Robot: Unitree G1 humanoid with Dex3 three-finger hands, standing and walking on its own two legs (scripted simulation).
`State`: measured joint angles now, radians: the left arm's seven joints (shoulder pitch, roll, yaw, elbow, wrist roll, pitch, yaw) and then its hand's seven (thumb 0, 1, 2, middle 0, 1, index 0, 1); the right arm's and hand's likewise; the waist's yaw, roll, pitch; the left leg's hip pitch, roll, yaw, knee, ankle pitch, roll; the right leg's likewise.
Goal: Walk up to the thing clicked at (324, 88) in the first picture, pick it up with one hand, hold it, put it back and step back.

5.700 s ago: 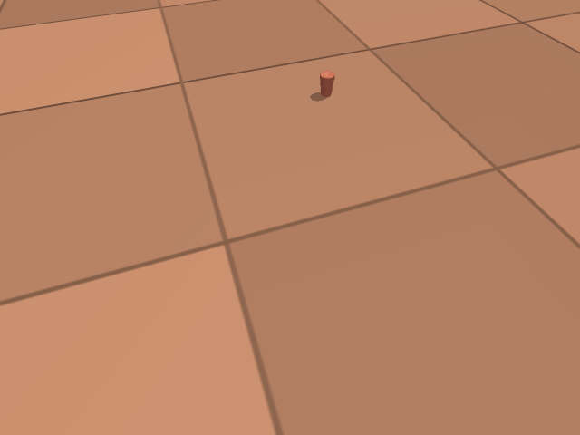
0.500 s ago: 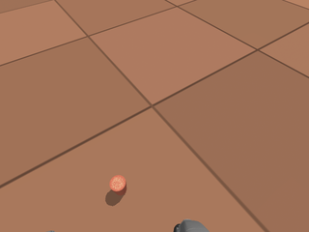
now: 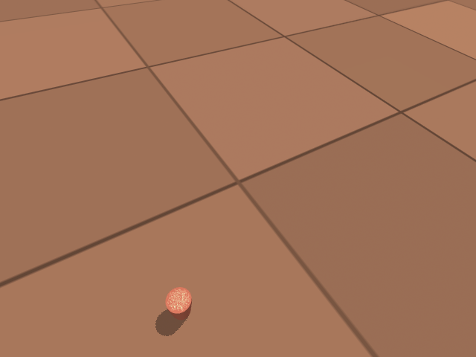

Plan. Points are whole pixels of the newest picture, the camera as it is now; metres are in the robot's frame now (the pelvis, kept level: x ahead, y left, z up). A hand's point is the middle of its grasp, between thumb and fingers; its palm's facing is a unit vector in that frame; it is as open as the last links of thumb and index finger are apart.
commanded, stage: walk up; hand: left
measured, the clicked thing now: (180, 306) +0.42 +0.19 -0.70
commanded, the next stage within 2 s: stand in 1.46 s
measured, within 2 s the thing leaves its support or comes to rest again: neither
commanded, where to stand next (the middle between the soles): +0.07 -0.02 m, yaw +0 degrees
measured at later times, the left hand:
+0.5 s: hand out of the picture +0.12 +0.24 -0.14, palm faces +0.00 -0.93 -0.36, open 7.4 cm
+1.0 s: hand out of the picture +0.14 +0.23 -0.14, palm faces -0.04 -0.94 -0.34, open 7.4 cm
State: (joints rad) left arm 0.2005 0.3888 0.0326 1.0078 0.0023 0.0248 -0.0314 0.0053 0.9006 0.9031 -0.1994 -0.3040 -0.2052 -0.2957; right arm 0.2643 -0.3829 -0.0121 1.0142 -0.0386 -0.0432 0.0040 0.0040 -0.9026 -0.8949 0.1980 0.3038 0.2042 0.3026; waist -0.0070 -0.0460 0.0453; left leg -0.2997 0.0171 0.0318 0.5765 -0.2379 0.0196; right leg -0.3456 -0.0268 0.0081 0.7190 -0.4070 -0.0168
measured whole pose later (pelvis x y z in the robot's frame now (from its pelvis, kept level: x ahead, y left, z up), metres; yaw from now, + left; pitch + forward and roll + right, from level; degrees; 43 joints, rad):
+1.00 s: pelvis +0.04 -0.02 +0.01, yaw +0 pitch -3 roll +0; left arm 0.07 0.35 0.01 1.13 0.01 -0.01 -0.01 0.00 0.90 0.90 -0.20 -0.30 -0.21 -0.30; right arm 0.10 -0.36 -0.01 1.13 -0.02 -0.02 0.01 0.00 -0.90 -0.89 0.20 0.30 0.20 0.30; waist -0.01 0.00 0.06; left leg -0.15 0.04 0.03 0.41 -0.22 -0.02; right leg -0.10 -0.02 0.00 0.40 -0.25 0.02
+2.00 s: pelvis +0.03 -0.02 +0.02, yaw +0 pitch -2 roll +0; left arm 0.09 0.35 0.01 1.15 0.01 -0.01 -0.01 0.00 0.90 0.90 -0.20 -0.30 -0.21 -0.30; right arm 0.08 -0.35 0.00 1.15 -0.02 -0.01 0.01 0.00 -0.90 -0.89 0.20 0.30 0.20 0.30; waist 0.00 0.01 0.06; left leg -0.13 0.04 0.03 0.31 -0.14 -0.02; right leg -0.09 -0.02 0.00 0.30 -0.17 0.02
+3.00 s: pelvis +0.03 -0.01 +0.02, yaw +0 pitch -2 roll +0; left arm 0.12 0.35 0.00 1.13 0.02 -0.01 -0.01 0.00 0.90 0.90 -0.20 -0.30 -0.21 -0.30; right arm 0.10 -0.35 0.01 1.14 -0.01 -0.01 0.01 0.00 -0.90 -0.89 0.20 0.30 0.20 0.30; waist 0.00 0.00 0.05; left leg -0.15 0.02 0.03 0.33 -0.15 -0.01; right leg -0.09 -0.03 -0.01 0.31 -0.18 0.03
